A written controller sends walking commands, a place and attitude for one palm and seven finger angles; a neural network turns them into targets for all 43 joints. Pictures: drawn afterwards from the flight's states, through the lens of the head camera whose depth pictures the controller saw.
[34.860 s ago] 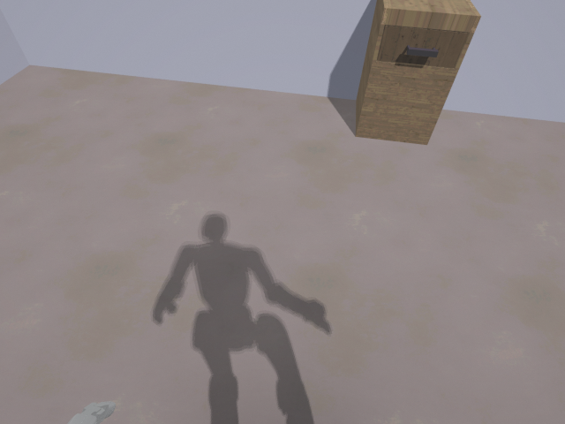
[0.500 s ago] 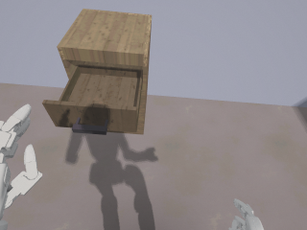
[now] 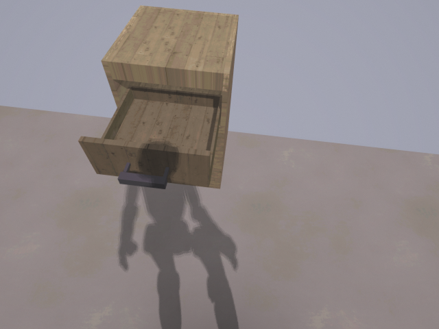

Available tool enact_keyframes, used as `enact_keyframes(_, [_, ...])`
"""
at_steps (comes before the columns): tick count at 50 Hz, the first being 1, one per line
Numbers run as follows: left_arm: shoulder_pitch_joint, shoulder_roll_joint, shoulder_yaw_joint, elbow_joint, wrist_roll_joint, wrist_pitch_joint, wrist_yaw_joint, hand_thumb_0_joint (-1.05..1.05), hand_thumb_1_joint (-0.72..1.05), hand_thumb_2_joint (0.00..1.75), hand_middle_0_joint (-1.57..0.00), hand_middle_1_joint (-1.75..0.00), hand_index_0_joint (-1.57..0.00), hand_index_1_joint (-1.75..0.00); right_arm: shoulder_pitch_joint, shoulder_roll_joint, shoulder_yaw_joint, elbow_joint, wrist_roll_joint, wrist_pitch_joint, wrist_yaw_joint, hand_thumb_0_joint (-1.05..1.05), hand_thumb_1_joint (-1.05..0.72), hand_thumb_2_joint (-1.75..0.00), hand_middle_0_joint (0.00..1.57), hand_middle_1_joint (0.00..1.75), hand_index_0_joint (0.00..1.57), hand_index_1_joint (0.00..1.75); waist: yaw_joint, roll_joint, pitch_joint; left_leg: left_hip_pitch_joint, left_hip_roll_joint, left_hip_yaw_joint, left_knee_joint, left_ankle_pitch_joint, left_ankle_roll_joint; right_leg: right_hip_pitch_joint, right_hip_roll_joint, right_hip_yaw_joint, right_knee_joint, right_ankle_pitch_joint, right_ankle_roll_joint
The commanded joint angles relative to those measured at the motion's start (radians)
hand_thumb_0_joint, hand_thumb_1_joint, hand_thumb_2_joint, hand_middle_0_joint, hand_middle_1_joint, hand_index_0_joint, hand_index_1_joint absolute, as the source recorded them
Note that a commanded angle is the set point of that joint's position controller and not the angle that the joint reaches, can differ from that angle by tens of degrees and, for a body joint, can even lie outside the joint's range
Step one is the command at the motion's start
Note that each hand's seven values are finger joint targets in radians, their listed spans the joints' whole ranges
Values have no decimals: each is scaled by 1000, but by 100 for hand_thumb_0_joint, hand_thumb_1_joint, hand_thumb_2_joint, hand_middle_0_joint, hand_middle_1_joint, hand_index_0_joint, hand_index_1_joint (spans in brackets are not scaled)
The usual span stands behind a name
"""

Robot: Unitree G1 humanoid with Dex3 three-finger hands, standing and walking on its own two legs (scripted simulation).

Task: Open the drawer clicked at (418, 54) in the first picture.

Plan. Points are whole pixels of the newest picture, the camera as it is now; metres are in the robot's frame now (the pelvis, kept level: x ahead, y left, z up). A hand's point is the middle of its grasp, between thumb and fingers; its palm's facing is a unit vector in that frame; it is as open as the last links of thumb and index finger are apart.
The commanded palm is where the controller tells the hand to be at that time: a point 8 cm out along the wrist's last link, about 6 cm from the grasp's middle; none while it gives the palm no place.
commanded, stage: let the arm hang, fingers relaxed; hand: left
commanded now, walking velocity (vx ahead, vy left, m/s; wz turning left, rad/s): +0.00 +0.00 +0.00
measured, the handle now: (145, 174) +0.54 +0.26 -0.21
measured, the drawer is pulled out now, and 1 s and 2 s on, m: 0.30 0.30 0.30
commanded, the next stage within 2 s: look to check the result in 0.60 s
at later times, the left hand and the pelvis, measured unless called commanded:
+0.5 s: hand out of the picture +0.01 +0.17 -0.17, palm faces +0.00 -0.98 -0.20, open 7.3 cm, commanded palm none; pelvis +0.00 +0.00 +0.00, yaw -1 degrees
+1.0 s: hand out of the picture +0.00 +0.15 -0.17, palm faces +0.00 -0.98 -0.19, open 7.4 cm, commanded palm none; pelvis +0.00 -0.01 +0.00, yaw -1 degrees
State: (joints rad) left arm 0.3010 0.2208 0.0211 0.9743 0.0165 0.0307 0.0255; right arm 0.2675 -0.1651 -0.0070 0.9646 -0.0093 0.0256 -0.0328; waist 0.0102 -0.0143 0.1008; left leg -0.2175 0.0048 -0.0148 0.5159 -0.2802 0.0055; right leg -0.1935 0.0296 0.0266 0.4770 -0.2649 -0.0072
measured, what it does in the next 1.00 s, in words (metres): stands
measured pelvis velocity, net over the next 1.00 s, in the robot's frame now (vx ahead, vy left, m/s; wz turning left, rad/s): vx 0.00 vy -0.01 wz -0.02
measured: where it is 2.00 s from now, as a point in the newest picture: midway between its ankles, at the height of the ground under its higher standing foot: outside the picture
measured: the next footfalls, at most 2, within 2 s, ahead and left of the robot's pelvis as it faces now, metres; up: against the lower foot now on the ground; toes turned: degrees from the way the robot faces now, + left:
none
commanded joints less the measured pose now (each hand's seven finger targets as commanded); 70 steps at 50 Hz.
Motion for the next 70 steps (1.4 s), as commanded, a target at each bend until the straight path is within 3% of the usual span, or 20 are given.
enact_keyframes(1, [3,74,13,-11,-4,-25,4,0,90,90,-20,-30,-20,-30,45,-113,-20,-17,-1,-28,-8,0,-90,-90,20,30,20,30,-19,44,-76,62,87,-62,-119,198,45,2,-82,67,-92,166,-33])
enact_keyframes(3, [7,69,10,16,-4,-25,5,0,90,90,-20,-30,-20,-30,52,-106,-18,3,-1,-26,-7,0,-90,-90,20,30,20,30,-17,33,-38,45,86,-62,-139,160,45,-7,-84,67,-107,135,-33])
enact_keyframes(11, [14,61,5,78,-5,-27,8,0,90,90,-20,-30,-20,-30,78,-92,-12,67,-3,-26,-5,0,-90,-90,20,30,20,30,-18,1,-4,38,75,-56,-173,85,38,-21,-86,79,-135,70,-33])
enact_keyframes(24, [24,34,10,112,-7,-35,13,0,90,90,-20,-30,-20,-30,112,-52,-11,119,-2,-31,-10,0,-90,-90,20,30,20,30,-16,36,7,33,72,-40,-168,116,31,-17,-87,83,-139,98,-37])
enact_keyframes(37, [51,14,11,131,-7,-44,19,0,90,90,-20,-30,-20,-30,126,-42,-17,134,2,-37,-16,0,-90,-90,20,30,20,30,-20,22,-30,86,82,-30,-153,194,28,-13,-85,89,-127,184,-40])
enact_keyframes(43, [51,5,9,136,-6,-42,20,0,90,90,-20,-30,-20,-30,130,-37,-17,140,0,-33,-16,0,-90,-90,20,30,20,30,-24,25,6,72,81,-27,-162,148,27,-31,-84,91,-139,139,-39])
enact_keyframes(70, [50,6,15,134,-8,-44,19,0,90,90,-20,-30,-20,-30,125,-34,-19,144,-1,-35,-17,0,-90,-90,20,30,20,30,-21,22,-16,83,81,-21,-158,165,22,-16,-82,100,-137,163,-42])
